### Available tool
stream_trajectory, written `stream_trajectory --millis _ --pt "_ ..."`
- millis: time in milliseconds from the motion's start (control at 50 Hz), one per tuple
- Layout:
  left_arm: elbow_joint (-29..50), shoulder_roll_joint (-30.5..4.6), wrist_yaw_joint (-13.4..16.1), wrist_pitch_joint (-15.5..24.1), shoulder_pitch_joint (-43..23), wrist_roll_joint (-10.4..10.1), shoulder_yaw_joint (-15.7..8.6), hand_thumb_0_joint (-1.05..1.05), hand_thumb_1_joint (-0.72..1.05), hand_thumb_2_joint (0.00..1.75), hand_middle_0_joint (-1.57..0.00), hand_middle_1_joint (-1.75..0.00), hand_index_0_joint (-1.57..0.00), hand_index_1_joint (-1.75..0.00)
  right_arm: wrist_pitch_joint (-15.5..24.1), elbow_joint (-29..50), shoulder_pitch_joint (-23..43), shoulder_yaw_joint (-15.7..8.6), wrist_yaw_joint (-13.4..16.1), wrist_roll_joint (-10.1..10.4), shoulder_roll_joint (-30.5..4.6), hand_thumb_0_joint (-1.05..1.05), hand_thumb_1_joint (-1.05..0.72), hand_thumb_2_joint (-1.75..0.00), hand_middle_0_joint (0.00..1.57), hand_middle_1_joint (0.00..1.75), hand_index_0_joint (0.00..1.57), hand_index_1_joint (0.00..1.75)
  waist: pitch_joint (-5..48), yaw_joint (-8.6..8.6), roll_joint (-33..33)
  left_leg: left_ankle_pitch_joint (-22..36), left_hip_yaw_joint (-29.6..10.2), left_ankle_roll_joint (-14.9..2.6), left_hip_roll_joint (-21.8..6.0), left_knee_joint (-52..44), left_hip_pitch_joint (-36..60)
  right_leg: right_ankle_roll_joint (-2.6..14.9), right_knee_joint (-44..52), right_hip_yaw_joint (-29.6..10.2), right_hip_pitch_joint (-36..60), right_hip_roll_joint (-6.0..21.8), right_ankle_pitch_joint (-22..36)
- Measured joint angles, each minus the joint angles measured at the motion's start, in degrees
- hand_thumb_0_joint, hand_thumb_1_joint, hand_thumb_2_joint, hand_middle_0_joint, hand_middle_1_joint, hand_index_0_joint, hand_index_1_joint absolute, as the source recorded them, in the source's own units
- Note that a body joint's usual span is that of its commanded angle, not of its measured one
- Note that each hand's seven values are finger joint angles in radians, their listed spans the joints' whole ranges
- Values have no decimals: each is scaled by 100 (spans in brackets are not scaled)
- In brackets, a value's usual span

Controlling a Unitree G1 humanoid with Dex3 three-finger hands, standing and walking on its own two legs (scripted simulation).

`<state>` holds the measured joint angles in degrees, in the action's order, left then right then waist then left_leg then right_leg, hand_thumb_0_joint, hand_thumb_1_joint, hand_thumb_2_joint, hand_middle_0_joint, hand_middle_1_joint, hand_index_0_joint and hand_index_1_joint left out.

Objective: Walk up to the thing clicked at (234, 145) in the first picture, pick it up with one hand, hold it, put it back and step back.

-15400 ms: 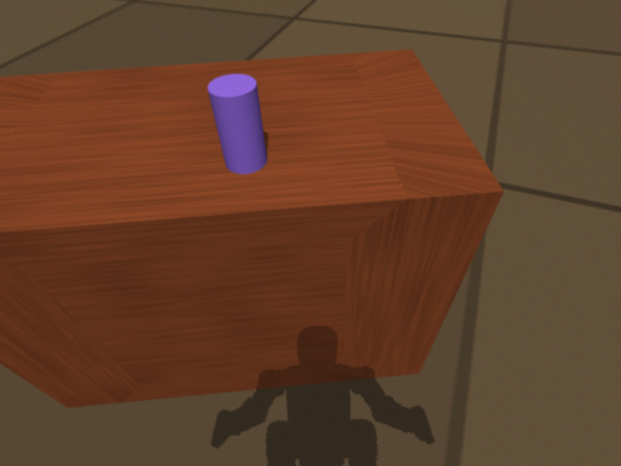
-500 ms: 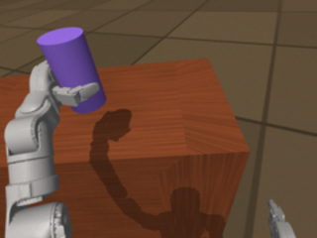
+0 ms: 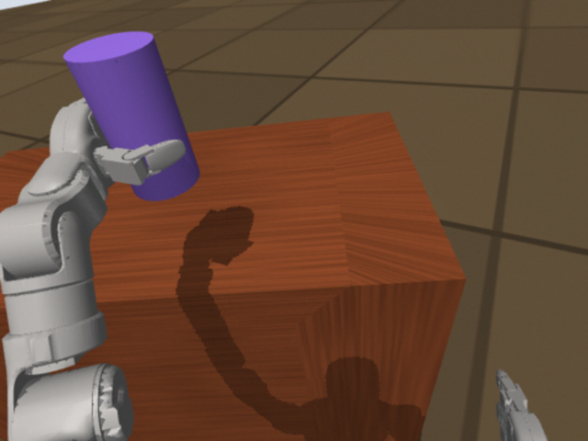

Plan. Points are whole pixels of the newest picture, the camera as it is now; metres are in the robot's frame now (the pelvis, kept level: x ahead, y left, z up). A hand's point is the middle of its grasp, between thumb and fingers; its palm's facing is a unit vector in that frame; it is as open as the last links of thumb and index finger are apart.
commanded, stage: hold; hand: left
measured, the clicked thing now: (142, 121) +0.37 +0.16 +0.33
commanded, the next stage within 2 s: none
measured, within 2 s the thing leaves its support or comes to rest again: neither
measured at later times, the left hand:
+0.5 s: hand (132, 122) +0.35 +0.17 +0.33, palm faces +0.16 -0.99 -0.01, open 11.1 cm
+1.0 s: hand (134, 123) +0.33 +0.16 +0.34, palm faces +0.16 -0.99 -0.02, open 11.2 cm
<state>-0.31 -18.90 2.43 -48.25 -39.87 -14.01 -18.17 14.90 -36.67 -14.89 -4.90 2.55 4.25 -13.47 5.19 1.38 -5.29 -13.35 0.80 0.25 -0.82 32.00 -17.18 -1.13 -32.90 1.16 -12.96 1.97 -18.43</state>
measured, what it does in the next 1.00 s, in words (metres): stands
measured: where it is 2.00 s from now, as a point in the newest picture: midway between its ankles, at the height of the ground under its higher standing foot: outside the picture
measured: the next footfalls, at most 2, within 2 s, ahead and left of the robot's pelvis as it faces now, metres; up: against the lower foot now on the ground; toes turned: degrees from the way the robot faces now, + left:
none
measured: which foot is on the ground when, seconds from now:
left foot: down 0.00-1.00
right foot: down 0.00-1.00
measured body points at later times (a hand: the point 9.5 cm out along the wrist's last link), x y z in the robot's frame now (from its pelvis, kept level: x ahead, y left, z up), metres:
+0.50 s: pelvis +0.00 +0.01 +0.00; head -0.06 -0.03 +0.44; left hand +0.34 +0.22 +0.34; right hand +0.17 -0.25 -0.07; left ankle +0.04 +0.12 -0.73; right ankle -0.01 -0.13 -0.73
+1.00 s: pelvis -0.02 +0.00 +0.00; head -0.08 -0.04 +0.44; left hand +0.32 +0.21 +0.34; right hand +0.16 -0.25 -0.07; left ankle +0.04 +0.12 -0.73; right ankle -0.01 -0.13 -0.73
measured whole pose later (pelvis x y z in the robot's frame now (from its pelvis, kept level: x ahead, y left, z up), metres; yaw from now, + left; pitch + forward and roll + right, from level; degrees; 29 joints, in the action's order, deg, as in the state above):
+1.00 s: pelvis -0.02 +0.00 +0.00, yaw +0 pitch -3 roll +0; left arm -0.5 -19.0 5.8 -55.1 -45.3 -15.0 -16.3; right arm 16.9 -37.2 -14.8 -5.6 1.4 5.6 -13.4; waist 6.5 1.8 -5.5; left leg -12.1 1.2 -0.1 -0.6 32.6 -17.7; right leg -1.3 -34.3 0.7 -14.0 2.2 -17.5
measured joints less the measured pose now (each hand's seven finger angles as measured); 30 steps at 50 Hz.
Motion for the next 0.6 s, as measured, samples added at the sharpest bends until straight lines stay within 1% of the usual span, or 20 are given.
stream_trajectory --millis 160,280,340,400,600 --pt "65 -30 57 -194 -122 -15 -5 -1 -52 108 -63 -100 -65 -101 33 -78 42 -67 -13 33 -44 -2 53 -5 5 5 5 5 43 16 2 -17 6 -10 15 35 -6 -10 -37 -6 -7 16 -17" --pt "101 -69 38 -322 -204 -49 -9 -1 -52 108 -64 -100 -65 -101 58 -100 53 -90 -35 62 -59 -2 53 -5 5 5 5 5 74 30 -10 -20 12 -22 21 54 -20 -21 -47 -12 -17 23 -14" --pt "142 -74 50 -399 -253 -40 27 -1 -52 108 -64 -100 -65 -101 82 -87 45 -94 -49 73 -55 -2 53 -5 5 5 5 5 79 43 -16 -21 14 -27 25 67 -28 -27 -56 -15 -23 27 -13" --pt "142 -72 40 -463 -303 -80 31 -1 -52 108 -64 -100 -65 -101 100 -105 51 -101 -69 78 -46 -2 53 -5 5 5 5 5 93 47 -17 -17 14 -34 29 76 -39 -32 -61 -14 -31 31 -8" --pt "228 -24 158 -635 -356 -100 90 -1 -52 108 -64 -100 -65 -101 121 -62 54 -102 -118 123 -16 -2 53 -6 5 5 5 5 128 58 -43 5 34 -40 29 81 -31 -38 -74 -36 -36 32 19"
